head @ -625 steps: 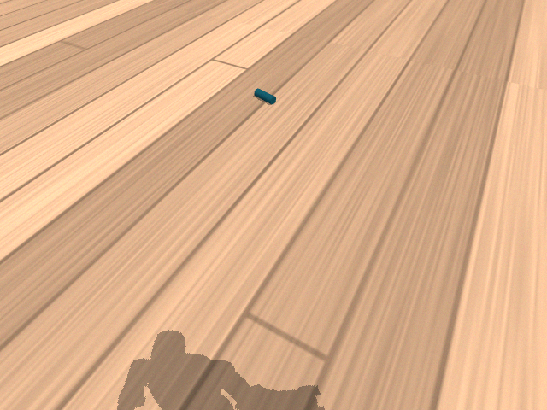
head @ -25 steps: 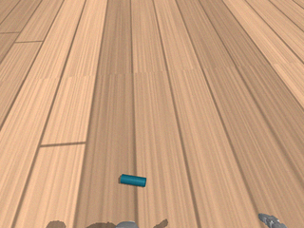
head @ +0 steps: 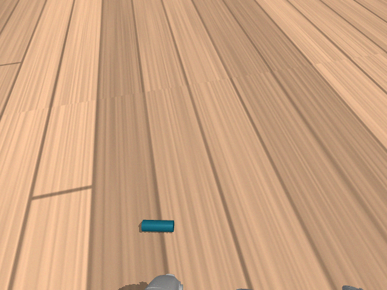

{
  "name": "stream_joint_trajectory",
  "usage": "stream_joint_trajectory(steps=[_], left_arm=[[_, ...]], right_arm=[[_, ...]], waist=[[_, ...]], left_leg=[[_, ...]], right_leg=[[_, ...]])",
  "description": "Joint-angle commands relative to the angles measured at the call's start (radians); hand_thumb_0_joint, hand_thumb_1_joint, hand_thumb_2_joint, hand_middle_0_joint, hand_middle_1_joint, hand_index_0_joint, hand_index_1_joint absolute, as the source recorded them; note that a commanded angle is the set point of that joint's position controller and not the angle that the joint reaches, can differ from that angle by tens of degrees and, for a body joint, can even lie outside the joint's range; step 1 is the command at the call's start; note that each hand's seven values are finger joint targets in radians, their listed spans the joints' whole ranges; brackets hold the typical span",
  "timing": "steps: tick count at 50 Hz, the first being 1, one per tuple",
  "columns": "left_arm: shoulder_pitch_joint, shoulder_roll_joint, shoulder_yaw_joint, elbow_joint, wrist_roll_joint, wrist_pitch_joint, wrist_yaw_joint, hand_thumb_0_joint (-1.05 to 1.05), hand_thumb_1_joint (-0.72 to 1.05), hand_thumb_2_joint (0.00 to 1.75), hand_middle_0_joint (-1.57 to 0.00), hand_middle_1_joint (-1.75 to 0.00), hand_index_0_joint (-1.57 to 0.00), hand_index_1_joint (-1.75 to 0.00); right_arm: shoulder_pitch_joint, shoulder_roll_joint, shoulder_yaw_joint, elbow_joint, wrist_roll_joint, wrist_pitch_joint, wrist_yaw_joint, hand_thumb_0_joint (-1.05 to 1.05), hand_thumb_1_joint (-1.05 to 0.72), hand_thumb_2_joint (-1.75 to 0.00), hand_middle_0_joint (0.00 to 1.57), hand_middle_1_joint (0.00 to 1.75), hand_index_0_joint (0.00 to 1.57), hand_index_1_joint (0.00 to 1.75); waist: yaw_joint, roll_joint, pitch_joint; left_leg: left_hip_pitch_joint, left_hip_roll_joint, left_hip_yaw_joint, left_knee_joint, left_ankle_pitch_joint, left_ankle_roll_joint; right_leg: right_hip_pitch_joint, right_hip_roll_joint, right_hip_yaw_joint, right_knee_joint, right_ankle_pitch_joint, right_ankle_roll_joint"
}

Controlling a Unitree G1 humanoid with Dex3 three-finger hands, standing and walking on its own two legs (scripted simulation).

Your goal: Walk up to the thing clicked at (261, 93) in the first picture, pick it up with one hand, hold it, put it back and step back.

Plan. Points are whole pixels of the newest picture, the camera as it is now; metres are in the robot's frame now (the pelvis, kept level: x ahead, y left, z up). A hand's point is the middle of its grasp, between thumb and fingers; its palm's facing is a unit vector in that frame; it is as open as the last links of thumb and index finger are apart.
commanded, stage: walk up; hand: left
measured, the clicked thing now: (158, 225) +0.48 +0.24 -0.72
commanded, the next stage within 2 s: none
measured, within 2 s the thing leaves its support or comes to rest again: neither
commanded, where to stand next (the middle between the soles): +0.09 +0.01 m, yaw +0 degrees
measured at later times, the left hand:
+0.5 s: hand out of the picture +0.12 +0.27 -0.12, palm faces -0.01 -0.89 -0.45, open 7.4 cm
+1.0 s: hand out of the picture +0.08 +0.27 -0.13, palm faces +0.01 -0.91 -0.41, open 7.4 cm
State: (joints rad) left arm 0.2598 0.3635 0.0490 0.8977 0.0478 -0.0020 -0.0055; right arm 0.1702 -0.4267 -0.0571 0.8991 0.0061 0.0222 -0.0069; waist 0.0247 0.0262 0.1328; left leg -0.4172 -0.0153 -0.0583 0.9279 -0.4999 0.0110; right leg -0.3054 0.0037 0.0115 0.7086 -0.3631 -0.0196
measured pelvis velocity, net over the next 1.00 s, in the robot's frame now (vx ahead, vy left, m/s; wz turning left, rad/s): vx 0.04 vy -0.02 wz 0.05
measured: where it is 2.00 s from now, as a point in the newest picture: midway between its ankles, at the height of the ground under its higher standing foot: outside the picture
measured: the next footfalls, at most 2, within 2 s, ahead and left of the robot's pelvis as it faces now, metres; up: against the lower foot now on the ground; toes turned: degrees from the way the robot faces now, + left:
left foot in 0.08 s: +0.04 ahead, +0.12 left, +0.00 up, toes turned +1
right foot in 0.38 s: +0.13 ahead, -0.13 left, +0.00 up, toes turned +1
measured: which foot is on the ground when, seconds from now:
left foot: up 0.00-0.06, down 0.08-0.40, up 0.42-0.62, down 0.64-0.98, up 1.00-1.00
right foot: down 0.00-0.12, up 0.14-0.36, down 0.38-0.70, up 0.72-0.94, down 0.96-1.00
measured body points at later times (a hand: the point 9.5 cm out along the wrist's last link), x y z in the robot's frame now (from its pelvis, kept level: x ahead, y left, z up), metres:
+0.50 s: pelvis +0.01 -0.01 +0.00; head +0.04 -0.03 +0.45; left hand +0.12 +0.31 -0.09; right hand +0.07 -0.33 -0.13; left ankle -0.02 +0.14 -0.67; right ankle +0.09 -0.13 -0.72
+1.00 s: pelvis +0.04 -0.02 +0.00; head +0.06 -0.03 +0.45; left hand +0.08 +0.32 -0.10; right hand +0.08 -0.36 -0.11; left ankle -0.01 +0.14 -0.71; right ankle +0.10 -0.14 -0.72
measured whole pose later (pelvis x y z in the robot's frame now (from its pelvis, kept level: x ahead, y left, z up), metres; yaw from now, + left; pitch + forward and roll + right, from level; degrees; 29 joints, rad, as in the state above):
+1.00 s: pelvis +0.04 -0.02 +0.00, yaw +3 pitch -3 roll -1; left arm 0.27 0.43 0.08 0.95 0.03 -0.05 -0.05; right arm 0.34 -0.44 -0.06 0.91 -0.02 -0.03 0.04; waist -0.02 0.03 0.09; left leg -0.20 0.08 -0.06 0.72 -0.42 0.01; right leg -0.31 -0.01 -0.06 0.62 -0.24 -0.02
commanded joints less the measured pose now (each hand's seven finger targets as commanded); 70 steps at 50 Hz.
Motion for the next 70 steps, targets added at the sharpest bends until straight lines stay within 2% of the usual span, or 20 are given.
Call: stream_joint_trajectory(steps=[1, 4, 6, 8, 15, 18, 20, 28, 31, 34, 38, 44, 47, 48, 50, 56, 61, 65, 67, 70], left_arm=[[0.023, 0.305, 0.082, -0.087, -0.006, -0.047, 0.011, 0.0, 0.9, 0.9, -0.2, -0.3, -0.2, -0.3], [0.005, 0.298, 0.069, -0.101, -0.031, -0.042, 0.0, 0.0, 0.9, 0.9, -0.2, -0.3, -0.2, -0.3], [-0.064, 0.192, 0.036, -0.123, -0.041, -0.041, -0.005, 0.0, 0.9, 0.9, -0.2, -0.3, -0.2, -0.3], [-0.095, 0.271, 0.058, -0.12, -0.03, -0.05, 0.01, 0.0, 0.9, 0.9, -0.2, -0.3, -0.2, -0.3], [-0.018, 0.192, 0.046, -0.059, -0.045, -0.067, 0.004, 0.0, 0.9, 0.9, -0.2, -0.3, -0.2, -0.3], [0.015, 0.253, 0.058, -0.033, -0.04, -0.07, 0.035, 0.0, 0.9, 0.9, -0.2, -0.3, -0.2, -0.3], [-0.004, 0.37, 0.073, -0.044, -0.041, -0.068, 0.046, 0.0, 0.9, 0.9, -0.2, -0.3, -0.2, -0.3], [-0.154, 0.275, 0.059, -0.068, -0.003, -0.04, 0.031, 0.0, 0.9, 0.9, -0.2, -0.3, -0.2, -0.3], [-0.181, 0.277, 0.054, -0.055, -0.023, -0.011, 0.015, 0.0, 0.9, 0.9, -0.2, -0.3, -0.2, -0.3], [-0.168, 0.215, 0.036, -0.02, -0.048, 0.0, 0.014, 0.0, 0.9, 0.9, -0.2, -0.3, -0.2, -0.3], [-0.164, 0.275, 0.071, -0.037, -0.024, -0.029, -0.035, 0.0, 0.9, 0.9, -0.2, -0.3, -0.2, -0.3], [-0.125, 0.241, 0.067, -0.056, -0.025, -0.06, -0.055, 0.0, 0.9, 0.9, -0.2, -0.3, -0.2, -0.3], [0.085, 0.228, 0.074, 0.002, -0.032, -0.073, -0.039, 0.0, 0.9, 0.9, -0.2, -0.3, -0.2, -0.3], [0.186, 0.268, 0.09, 0.03, -0.028, -0.08, -0.022, 0.0, 0.9, 0.9, -0.2, -0.3, -0.2, -0.3], [0.203, 0.425, 0.111, -0.007, -0.022, -0.089, -0.009, 0.0, 0.9, 0.9, -0.2, -0.3, -0.2, -0.3], [0.071, 0.318, 0.062, -0.058, -0.039, -0.105, 0.019, 0.0, 0.9, 0.9, -0.2, -0.3, -0.2, -0.3], [-0.009, 0.289, 0.041, -0.087, -0.051, -0.086, 0.042, 0.0, 0.9, 0.9, -0.2, -0.3, -0.2, -0.3], [-0.066, 0.317, 0.042, -0.109, -0.056, -0.045, 0.05, 0.0, 0.9, 0.9, -0.2, -0.3, -0.2, -0.3], [-0.024, 0.279, 0.033, -0.102, -0.066, -0.03, 0.054, 0.0, 0.9, 0.9, -0.2, -0.3, -0.2, -0.3], [-0.005, 0.255, 0.033, -0.068, -0.069, 0.001, 0.07, 0.0, 0.9, 0.9, -0.2, -0.3, -0.2, -0.3]], right_arm=[[-0.015, -0.148, -0.034, -0.079, -0.025, -0.049, 0.009, 0.0, -0.9, -0.9, 0.2, 0.3, 0.2, 0.3], [0.063, -0.144, -0.044, -0.062, -0.041, -0.074, 0.013, 0.0, -0.9, -0.9, 0.2, 0.3, 0.2, 0.3], [0.138, -0.28, -0.085, -0.045, -0.051, -0.088, 0.015, 0.0, -0.9, -0.9, 0.2, 0.3, 0.2, 0.3], [0.197, -0.29, -0.088, -0.052, -0.035, -0.092, 0.022, 0.0, -0.9, -0.9, 0.2, 0.3, 0.2, 0.3], [0.074, -0.187, -0.038, -0.094, -0.025, -0.071, 0.013, 0.0, -0.9, -0.9, 0.2, 0.3, 0.2, 0.3], [0.059, -0.122, -0.017, -0.104, 0.002, -0.032, 0.011, 0.0, -0.9, -0.9, 0.2, 0.3, 0.2, 0.3], [0.113, -0.137, -0.027, -0.098, -0.007, 0.003, 0.003, 0.0, -0.9, -0.9, 0.2, 0.3, 0.2, 0.3], [0.174, -0.15, -0.04, 0.008, -0.008, 0.0, 0.021, 0.0, -0.9, -0.9, 0.2, 0.3, 0.2, 0.3], [0.199, -0.146, -0.036, 0.052, -0.024, -0.03, 0.01, 0.0, -0.9, -0.9, 0.2, 0.3, 0.2, 0.3], [0.014, -0.294, -0.051, 0.001, -0.038, -0.053, 0.0, 0.0, -0.9, -0.9, 0.2, 0.3, 0.2, 0.3], [0.105, -0.319, -0.086, 0.003, -0.048, -0.095, 0.019, 0.0, -0.9, -0.9, 0.2, 0.3, 0.2, 0.3], [0.143, -0.27, -0.08, -0.046, -0.04, -0.101, 0.026, 0.0, -0.9, -0.9, 0.2, 0.3, 0.2, 0.3], [0.046, -0.233, -0.065, -0.095, -0.033, -0.082, 0.033, 0.0, -0.9, -0.9, 0.2, 0.3, 0.2, 0.3], [0.074, -0.168, -0.042, -0.105, -0.025, -0.075, 0.031, 0.0, -0.9, -0.9, 0.2, 0.3, 0.2, 0.3], [0.063, -0.16, -0.036, -0.143, -0.013, -0.062, 0.014, 0.0, -0.9, -0.9, 0.2, 0.3, 0.2, 0.3], [0.195, -0.164, -0.05, -0.052, -0.021, -0.035, 0.024, 0.0, -0.9, -0.9, 0.2, 0.3, 0.2, 0.3], [0.117, -0.134, -0.039, -0.072, -0.005, -0.009, 0.02, 0.0, -0.9, -0.9, 0.2, 0.3, 0.2, 0.3], [0.109, -0.164, -0.05, -0.072, -0.009, -0.001, 0.012, 0.0, -0.9, -0.9, 0.2, 0.3, 0.2, 0.3], [0.085, -0.211, -0.063, -0.083, -0.027, -0.008, 0.008, 0.0, -0.9, -0.9, 0.2, 0.3, 0.2, 0.3], [0.051, -0.29, -0.082, -0.106, -0.017, -0.015, 0.012, 0.0, -0.9, -0.9, 0.2, 0.3, 0.2, 0.3]], waist=[[0.034, -0.207, -0.144], [-0.023, -0.15, -0.153], [-0.071, 0.166, -0.133], [-0.08, 0.046, -0.024], [-0.013, 0.137, -0.085], [0.02, 0.043, -0.138], [-0.005, -0.141, -0.184], [-0.015, -0.269, -0.148], [-0.046, -0.211, -0.152], [-0.021, 0.123, -0.07], [-0.069, 0.139, 0.001], [-0.082, 0.171, -0.031], [0.039, 0.156, -0.102], [0.082, -0.005, -0.155], [0.072, -0.185, -0.116], [-0.026, -0.113, -0.043], [-0.027, -0.197, -0.106], [-0.05, -0.194, -0.151], [-0.039, -0.055, -0.174], [-0.056, 0.161, -0.24]], left_leg=[[-0.034, 0.014, 0.059, -0.21, -0.029, -0.004], [0.158, -0.006, 0.063, -0.493, 0.11, 0.041], [0.432, 0.251, -0.449, -0.641, -0.072, 0.175], [0.353, 0.373, -0.518, -0.652, 0.098, 0.302], [0.15, 0.198, -0.094, -0.47, 0.707, 0.16], [0.008, 0.09, -0.009, -0.274, 0.467, 0.054], [0.004, -0.014, -0.04, 0.031, -0.105, 0.015], [0.069, 0.011, 0.04, -0.126, -0.037, -0.017], [0.237, -0.009, 0.102, -0.416, 0.157, -0.011], [0.022, 0.327, -0.431, -0.643, -0.051, 0.16], [0.253, 0.311, -0.428, -0.702, -0.355, 0.235], [0.333, 0.262, -0.239, -0.612, 0.085, 0.219], [0.132, 0.174, -0.064, -0.399, 0.322, 0.142], [0.027, 0.105, 0.007, -0.179, 0.343, 0.1], [-0.266, -0.022, -0.046, 0.183, -0.081, 0.036], [-0.087, 0.063, -0.066, 0.087, 0.118, 0.001], [0.062, 0.034, 0.014, -0.08, 0.202, -0.001], [0.142, 0.024, 0.072, -0.239, 0.251, 0.015], [0.204, 0.097, -0.039, -0.376, 0.606, 0.056], [0.179, 0.366, -0.387, -0.474, 0.698, 0.292]], right_leg=[[0.201, -0.257, 0.32, -0.268, 0.098, -0.206], [0.13, -0.243, 0.253, -0.169, 0.163, -0.163], [-0.311, 0.009, 0.011, 0.143, -0.085, -0.025], [-0.363, -0.009, 0.088, 0.288, -0.226, -0.019], [0.059, -0.001, -0.042, -0.082, 0.061, 0.0], [0.271, -0.06, 0.044, -0.243, 0.367, -0.036], [0.14, -0.436, 0.487, -0.381, 0.378, -0.228], [-0.006, -0.207, 0.187, -0.359, -0.222, -0.156], [-0.086, -0.197, 0.163, -0.233, -0.125, -0.125], [-0.117, -0.014, 0.023, 0.056, -0.158, 0.0], [-0.338, -0.062, 0.025, 0.181, -0.12, -0.007], [-0.233, -0.055, -0.017, -0.005, -0.098, 0.001], [0.172, 0.008, -0.106, -0.24, 0.095, -0.011], [0.364, 0.005, -0.063, -0.299, 0.107, -0.005], [0.335, -0.437, 0.641, -0.495, -0.149, -0.21], [0.093, -0.278, 0.17, -0.361, 0.447, -0.179], [0.043, -0.259, 0.048, -0.215, 0.904, -0.156], [0.002, -0.251, 0.071, -0.074, 0.688, -0.145], [-0.037, -0.167, 0.043, 0.048, 0.485, -0.066], [-0.095, 0.035, 0.062, 0.427, -0.338, -0.011]])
